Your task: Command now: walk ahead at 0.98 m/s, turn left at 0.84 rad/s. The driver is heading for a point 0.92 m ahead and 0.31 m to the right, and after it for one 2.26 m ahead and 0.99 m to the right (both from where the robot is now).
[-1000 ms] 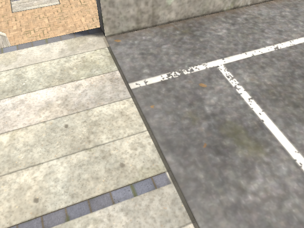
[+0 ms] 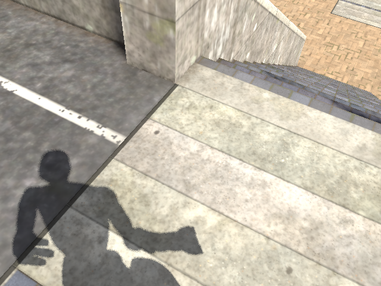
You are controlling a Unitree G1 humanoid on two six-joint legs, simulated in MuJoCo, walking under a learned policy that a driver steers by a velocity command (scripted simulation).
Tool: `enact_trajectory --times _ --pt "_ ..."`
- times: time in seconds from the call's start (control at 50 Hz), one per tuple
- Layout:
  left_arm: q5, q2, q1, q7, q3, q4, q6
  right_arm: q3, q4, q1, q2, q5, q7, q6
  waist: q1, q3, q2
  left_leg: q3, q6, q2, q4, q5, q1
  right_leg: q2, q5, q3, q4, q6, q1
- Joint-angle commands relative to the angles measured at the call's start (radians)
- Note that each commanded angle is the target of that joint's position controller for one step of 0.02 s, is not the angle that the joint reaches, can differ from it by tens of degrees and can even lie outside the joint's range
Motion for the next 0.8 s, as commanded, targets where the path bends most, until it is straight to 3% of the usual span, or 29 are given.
enact_trajectory --times 0.02,0.08,0.12,0.14,0.18,0.22,0.24,0.26,0.28,0.3,0.32,0.34,0.36,0.38,0.4,0.42,0.46,0.5,0.56,0.62,0.64,0.68,0.7,0.72,0.74,0.76,0.78,0.8 --pt "-0.016 0.013 -0.038 -0.018 -0.01 -0.019 -0.024 0.031 -0.111 0.008 0.061 0.002 0.01 0.011 -0.057 0.025 -0.073 -0.09 -0.006 0.137 0.0 0.033 -0.211 -0.312 -0.055 0.31 -0.277 -0.185 0.059" --pt "-0.009 0.066 0.01 -0.023 -0.007 0.019 -0.031 0.042 -0.134 -0.052 0.046 -0.011 0.009 -0.003 -0.078 0.096 -0.03 -0.138 -0.023 0.102 -0.147 0.197 -0.262 -0.291 0.015 0.222 -0.329 -0.216 0.011" --pt "-0.025 0.088 0.032 -0.018 -0.011 0.029 -0.026 0.045 -0.158 -0.145 0.015 -0.032 0.025 -0.021 -0.073 0.123 0.003 -0.034 -0.023 0.108 -0.351 0.334 -0.223 -0.244 0.058 0.146 -0.357 -0.202 0.007" --pt "-0.035 0.097 0.066 -0.018 -0.012 0.032 -0.024 0.047 -0.168 -0.204 0.01 -0.038 0.034 -0.034 -0.044 0.131 0.023 0.011 -0.028 0.093 -0.445 0.39 -0.158 -0.232 0.076 0.131 -0.373 -0.198 -0.005" --pt "-0.045 0.139 0.135 -0.016 -0.011 0.042 -0.019 0.051 -0.194 -0.291 0.013 -0.026 0.052 -0.056 -0.007 0.137 0.004 0.039 -0.042 0.057 -0.584 0.414 -0.039 -0.255 0.119 0.129 -0.385 -0.195 0.019" --pt "-0.04 0.175 0.165 -0.01 -0.013 0.052 0.0 0.034 -0.204 -0.295 -0.029 -0.017 0.061 -0.072 -0.022 0.105 -0.058 0.055 -0.043 0.01 -0.694 0.321 0.023 -0.283 0.316 0.135 -0.302 -0.175 0.153" --pt "-0.027 0.189 0.182 -0.008 -0.017 0.063 0.011 0.013 -0.199 -0.238 -0.073 -0.015 0.057 -0.076 -0.065 0.039 -0.108 0.07 -0.032 -0.032 -0.726 0.264 0.123 -0.287 0.531 0.133 -0.188 -0.16 0.209" --pt "-0.012 0.197 0.19 -0.007 -0.022 0.076 0.022 -0.019 -0.167 -0.078 -0.128 -0.01 0.045 -0.073 -0.167 -0.073 -0.155 0.101 -0.01 -0.08 -0.736 0.209 0.353 -0.261 0.715 0.105 0.022 -0.138 0.18" --pt "0.001 0.18 0.165 -0.002 -0.034 0.062 0.018 -0.046 -0.117 0.147 -0.173 -0.015 0.025 -0.059 -0.296 -0.193 -0.176 0.053 -0.001 -0.024 -0.668 0.215 0.694 -0.227 0.667 0.094 0.318 -0.095 -0.038" --pt "0.026 0.005 0.233 -0.004 -0.076 0.017 0.006 -0.071 -0.079 0.3 -0.3 -0.043 -0.001 -0.05 -0.254 -0.381 0.114 -0.339 0.032 0.247 -0.725 -0.026 1.003 -0.095 -0.01 0.111 0.751 -0.049 -0.313" --pt "-0.054 -0.056 0.34 -0.004 -0.094 0.004 -0.019 -0.061 -0.073 0.332 -0.294 -0.071 0.015 -0.061 -0.195 -0.597 0.312 -0.826 0.117 0.389 -1.006 -0.41 1.062 -0.038 -0.266 0.27 1.005 -0.064 -0.428" --pt "-0.1 0.024 0.212 0.006 -0.065 -0.014 -0.016 -0.038 -0.05 0.294 -0.187 -0.058 0.029 -0.069 -0.201 -0.401 0.173 -0.787 0.087 0.359 -1.097 -0.476 0.948 -0.071 -0.202 0.267 1.107 -0.062 -0.562" --pt "-0.097 0.025 0.113 0.012 -0.061 -0.039 -0.009 -0.023 -0.027 0.242 -0.133 -0.042 0.033 -0.073 -0.187 -0.219 0.115 -0.6 0.07 0.347 -1.078 -0.327 0.802 -0.109 -0.133 0.227 1.103 -0.056 -0.639" --pt "-0.071 0.014 0.075 0.016 -0.061 -0.045 0.001 -0.016 -0.014 0.169 -0.099 -0.05 0.036 -0.075 -0.14 -0.146 0.047 -0.452 0.058 0.32 -1.066 -0.156 0.651 -0.16 -0.066 0.211 1.054 -0.056 -0.599" --pt "-0.056 0.011 0.087 0.009 -0.051 -0.039 0.02 -0.007 -0.002 0.113 -0.045 -0.067 0.037 -0.08 -0.088 -0.106 0.06 -0.319 0.046 0.274 -1.074 -0.047 0.531 -0.197 -0.009 0.219 1.003 -0.057 -0.529" --pt "-0.062 -0.007 0.117 -0.004 -0.048 -0.033 0.043 -0.002 0.012 0.073 -0.006 -0.072 0.036 -0.084 -0.049 -0.093 0.103 -0.22 0.038 0.252 -1.092 0.019 0.459 -0.219 0.017 0.224 0.978 -0.057 -0.467" --pt "-0.066 -0.033 0.085 -0.016 -0.046 -0.043 0.084 -0.003 0.034 0.019 0.021 -0.053 0.03 -0.091 -0.023 -0.023 0.086 -0.053 0.021 0.234 -1.139 0.156 0.4 -0.238 0.007 0.211 0.931 -0.056 -0.471" --pt "-0.048 -0.043 0.035 -0.019 -0.048 -0.068 0.102 -0.009 0.049 0.011 0.004 -0.057 0.018 -0.094 -0.014 0.041 0.039 0.069 0.013 0.219 -1.164 0.273 0.392 -0.235 0.071 0.203 0.893 -0.053 -0.53" --pt "-0.039 -0.028 -0.042 -0.031 -0.051 -0.106 0.101 -0.015 0.055 0.007 -0.036 -0.07 -0.006 -0.089 -0.008 0.106 0.007 0.205 0.014 0.189 -1.21 0.302 0.394 -0.209 0.222 0.153 0.734 -0.05 -0.565" --pt "-0.034 -0.005 -0.157 -0.063 -0.054 -0.145 0.09 -0.03 0.064 0.044 -0.111 -0.06 -0.021 -0.082 -0.04 0.144 -0.053 0.3 -0.013 0.188 -1.235 0.349 0.484 -0.188 0.325 0.06 0.517 -0.086 -0.537" --pt "-0.036 0.001 -0.182 -0.074 -0.053 -0.155 0.085 -0.035 0.065 0.048 -0.136 -0.059 -0.022 -0.076 -0.041 0.149 -0.058 0.328 -0.023 0.19 -1.224 0.444 0.52 -0.171 0.326 0.019 0.455 -0.102 -0.507" --pt "-0.047 0.046 -0.159 -0.081 -0.035 -0.163 0.08 -0.046 0.057 0.045 -0.198 -0.057 -0.025 -0.058 -0.006 0.089 -0.014 0.355 -0.035 0.191 -1.111 0.958 0.6 -0.083 0.272 -0.086 0.409 -0.135 -0.363" --pt "-0.058 0.08 -0.087 -0.078 -0.019 -0.155 0.087 -0.054 0.05 0.037 -0.232 -0.048 -0.026 -0.043 0.042 0.035 0.038 0.356 -0.035 0.202 -0.997 1.229 0.646 -0.036 0.196 -0.12 0.427 -0.152 -0.278" --pt "-0.064 0.125 0.042 -0.074 0.003 -0.137 0.1 -0.061 0.038 0.012 -0.26 -0.04 -0.024 -0.031 0.123 -0.037 0.088 0.347 -0.025 0.221 -0.813 1.413 0.633 0.001 0.1 -0.131 0.451 -0.178 -0.118" --pt "-0.061 0.205 0.26 -0.065 0.044 -0.084 0.115 -0.064 0.02 -0.03 -0.265 -0.029 -0.021 -0.028 0.228 -0.141 0.092 0.31 -0.02 0.214 -0.538 1.401 0.52 0.028 0.033 -0.09 0.427 -0.213 0.169" --pt "-0.07 0.252 0.42 -0.041 0.072 -0.025 0.125 -0.045 0.02 -0.077 -0.193 -0.02 -0.012 -0.04 0.297 -0.148 -0.017 0.295 -0.069 0.088 -0.107 0.883 0.309 0.011 0.065 0.023 0.31 -0.255 0.405" --pt "-0.047 0.281 0.315 -0.045 0.058 -0.02 0.12 0.017 -0.031 -0.013 0.038 -0.049 0.001 -0.087 0.094 -0.042 -0.434 0.167 -0.106 -0.143 0.336 -0.231 -0.083 -0.053 0.102 0.373 0.225 -0.345 0.475" --pt "-0.004 0.219 0.213 -0.055 0.019 -0.099 0.077 0.042 -0.124 0.079 0.043 -0.024 0.01 -0.139 -0.016 -0.28 -0.461 -0.09 -0.065 -0.167 0.42 -0.237 -0.294 -0.254 -0.341 0.967 -0.074 -0.498 0.587"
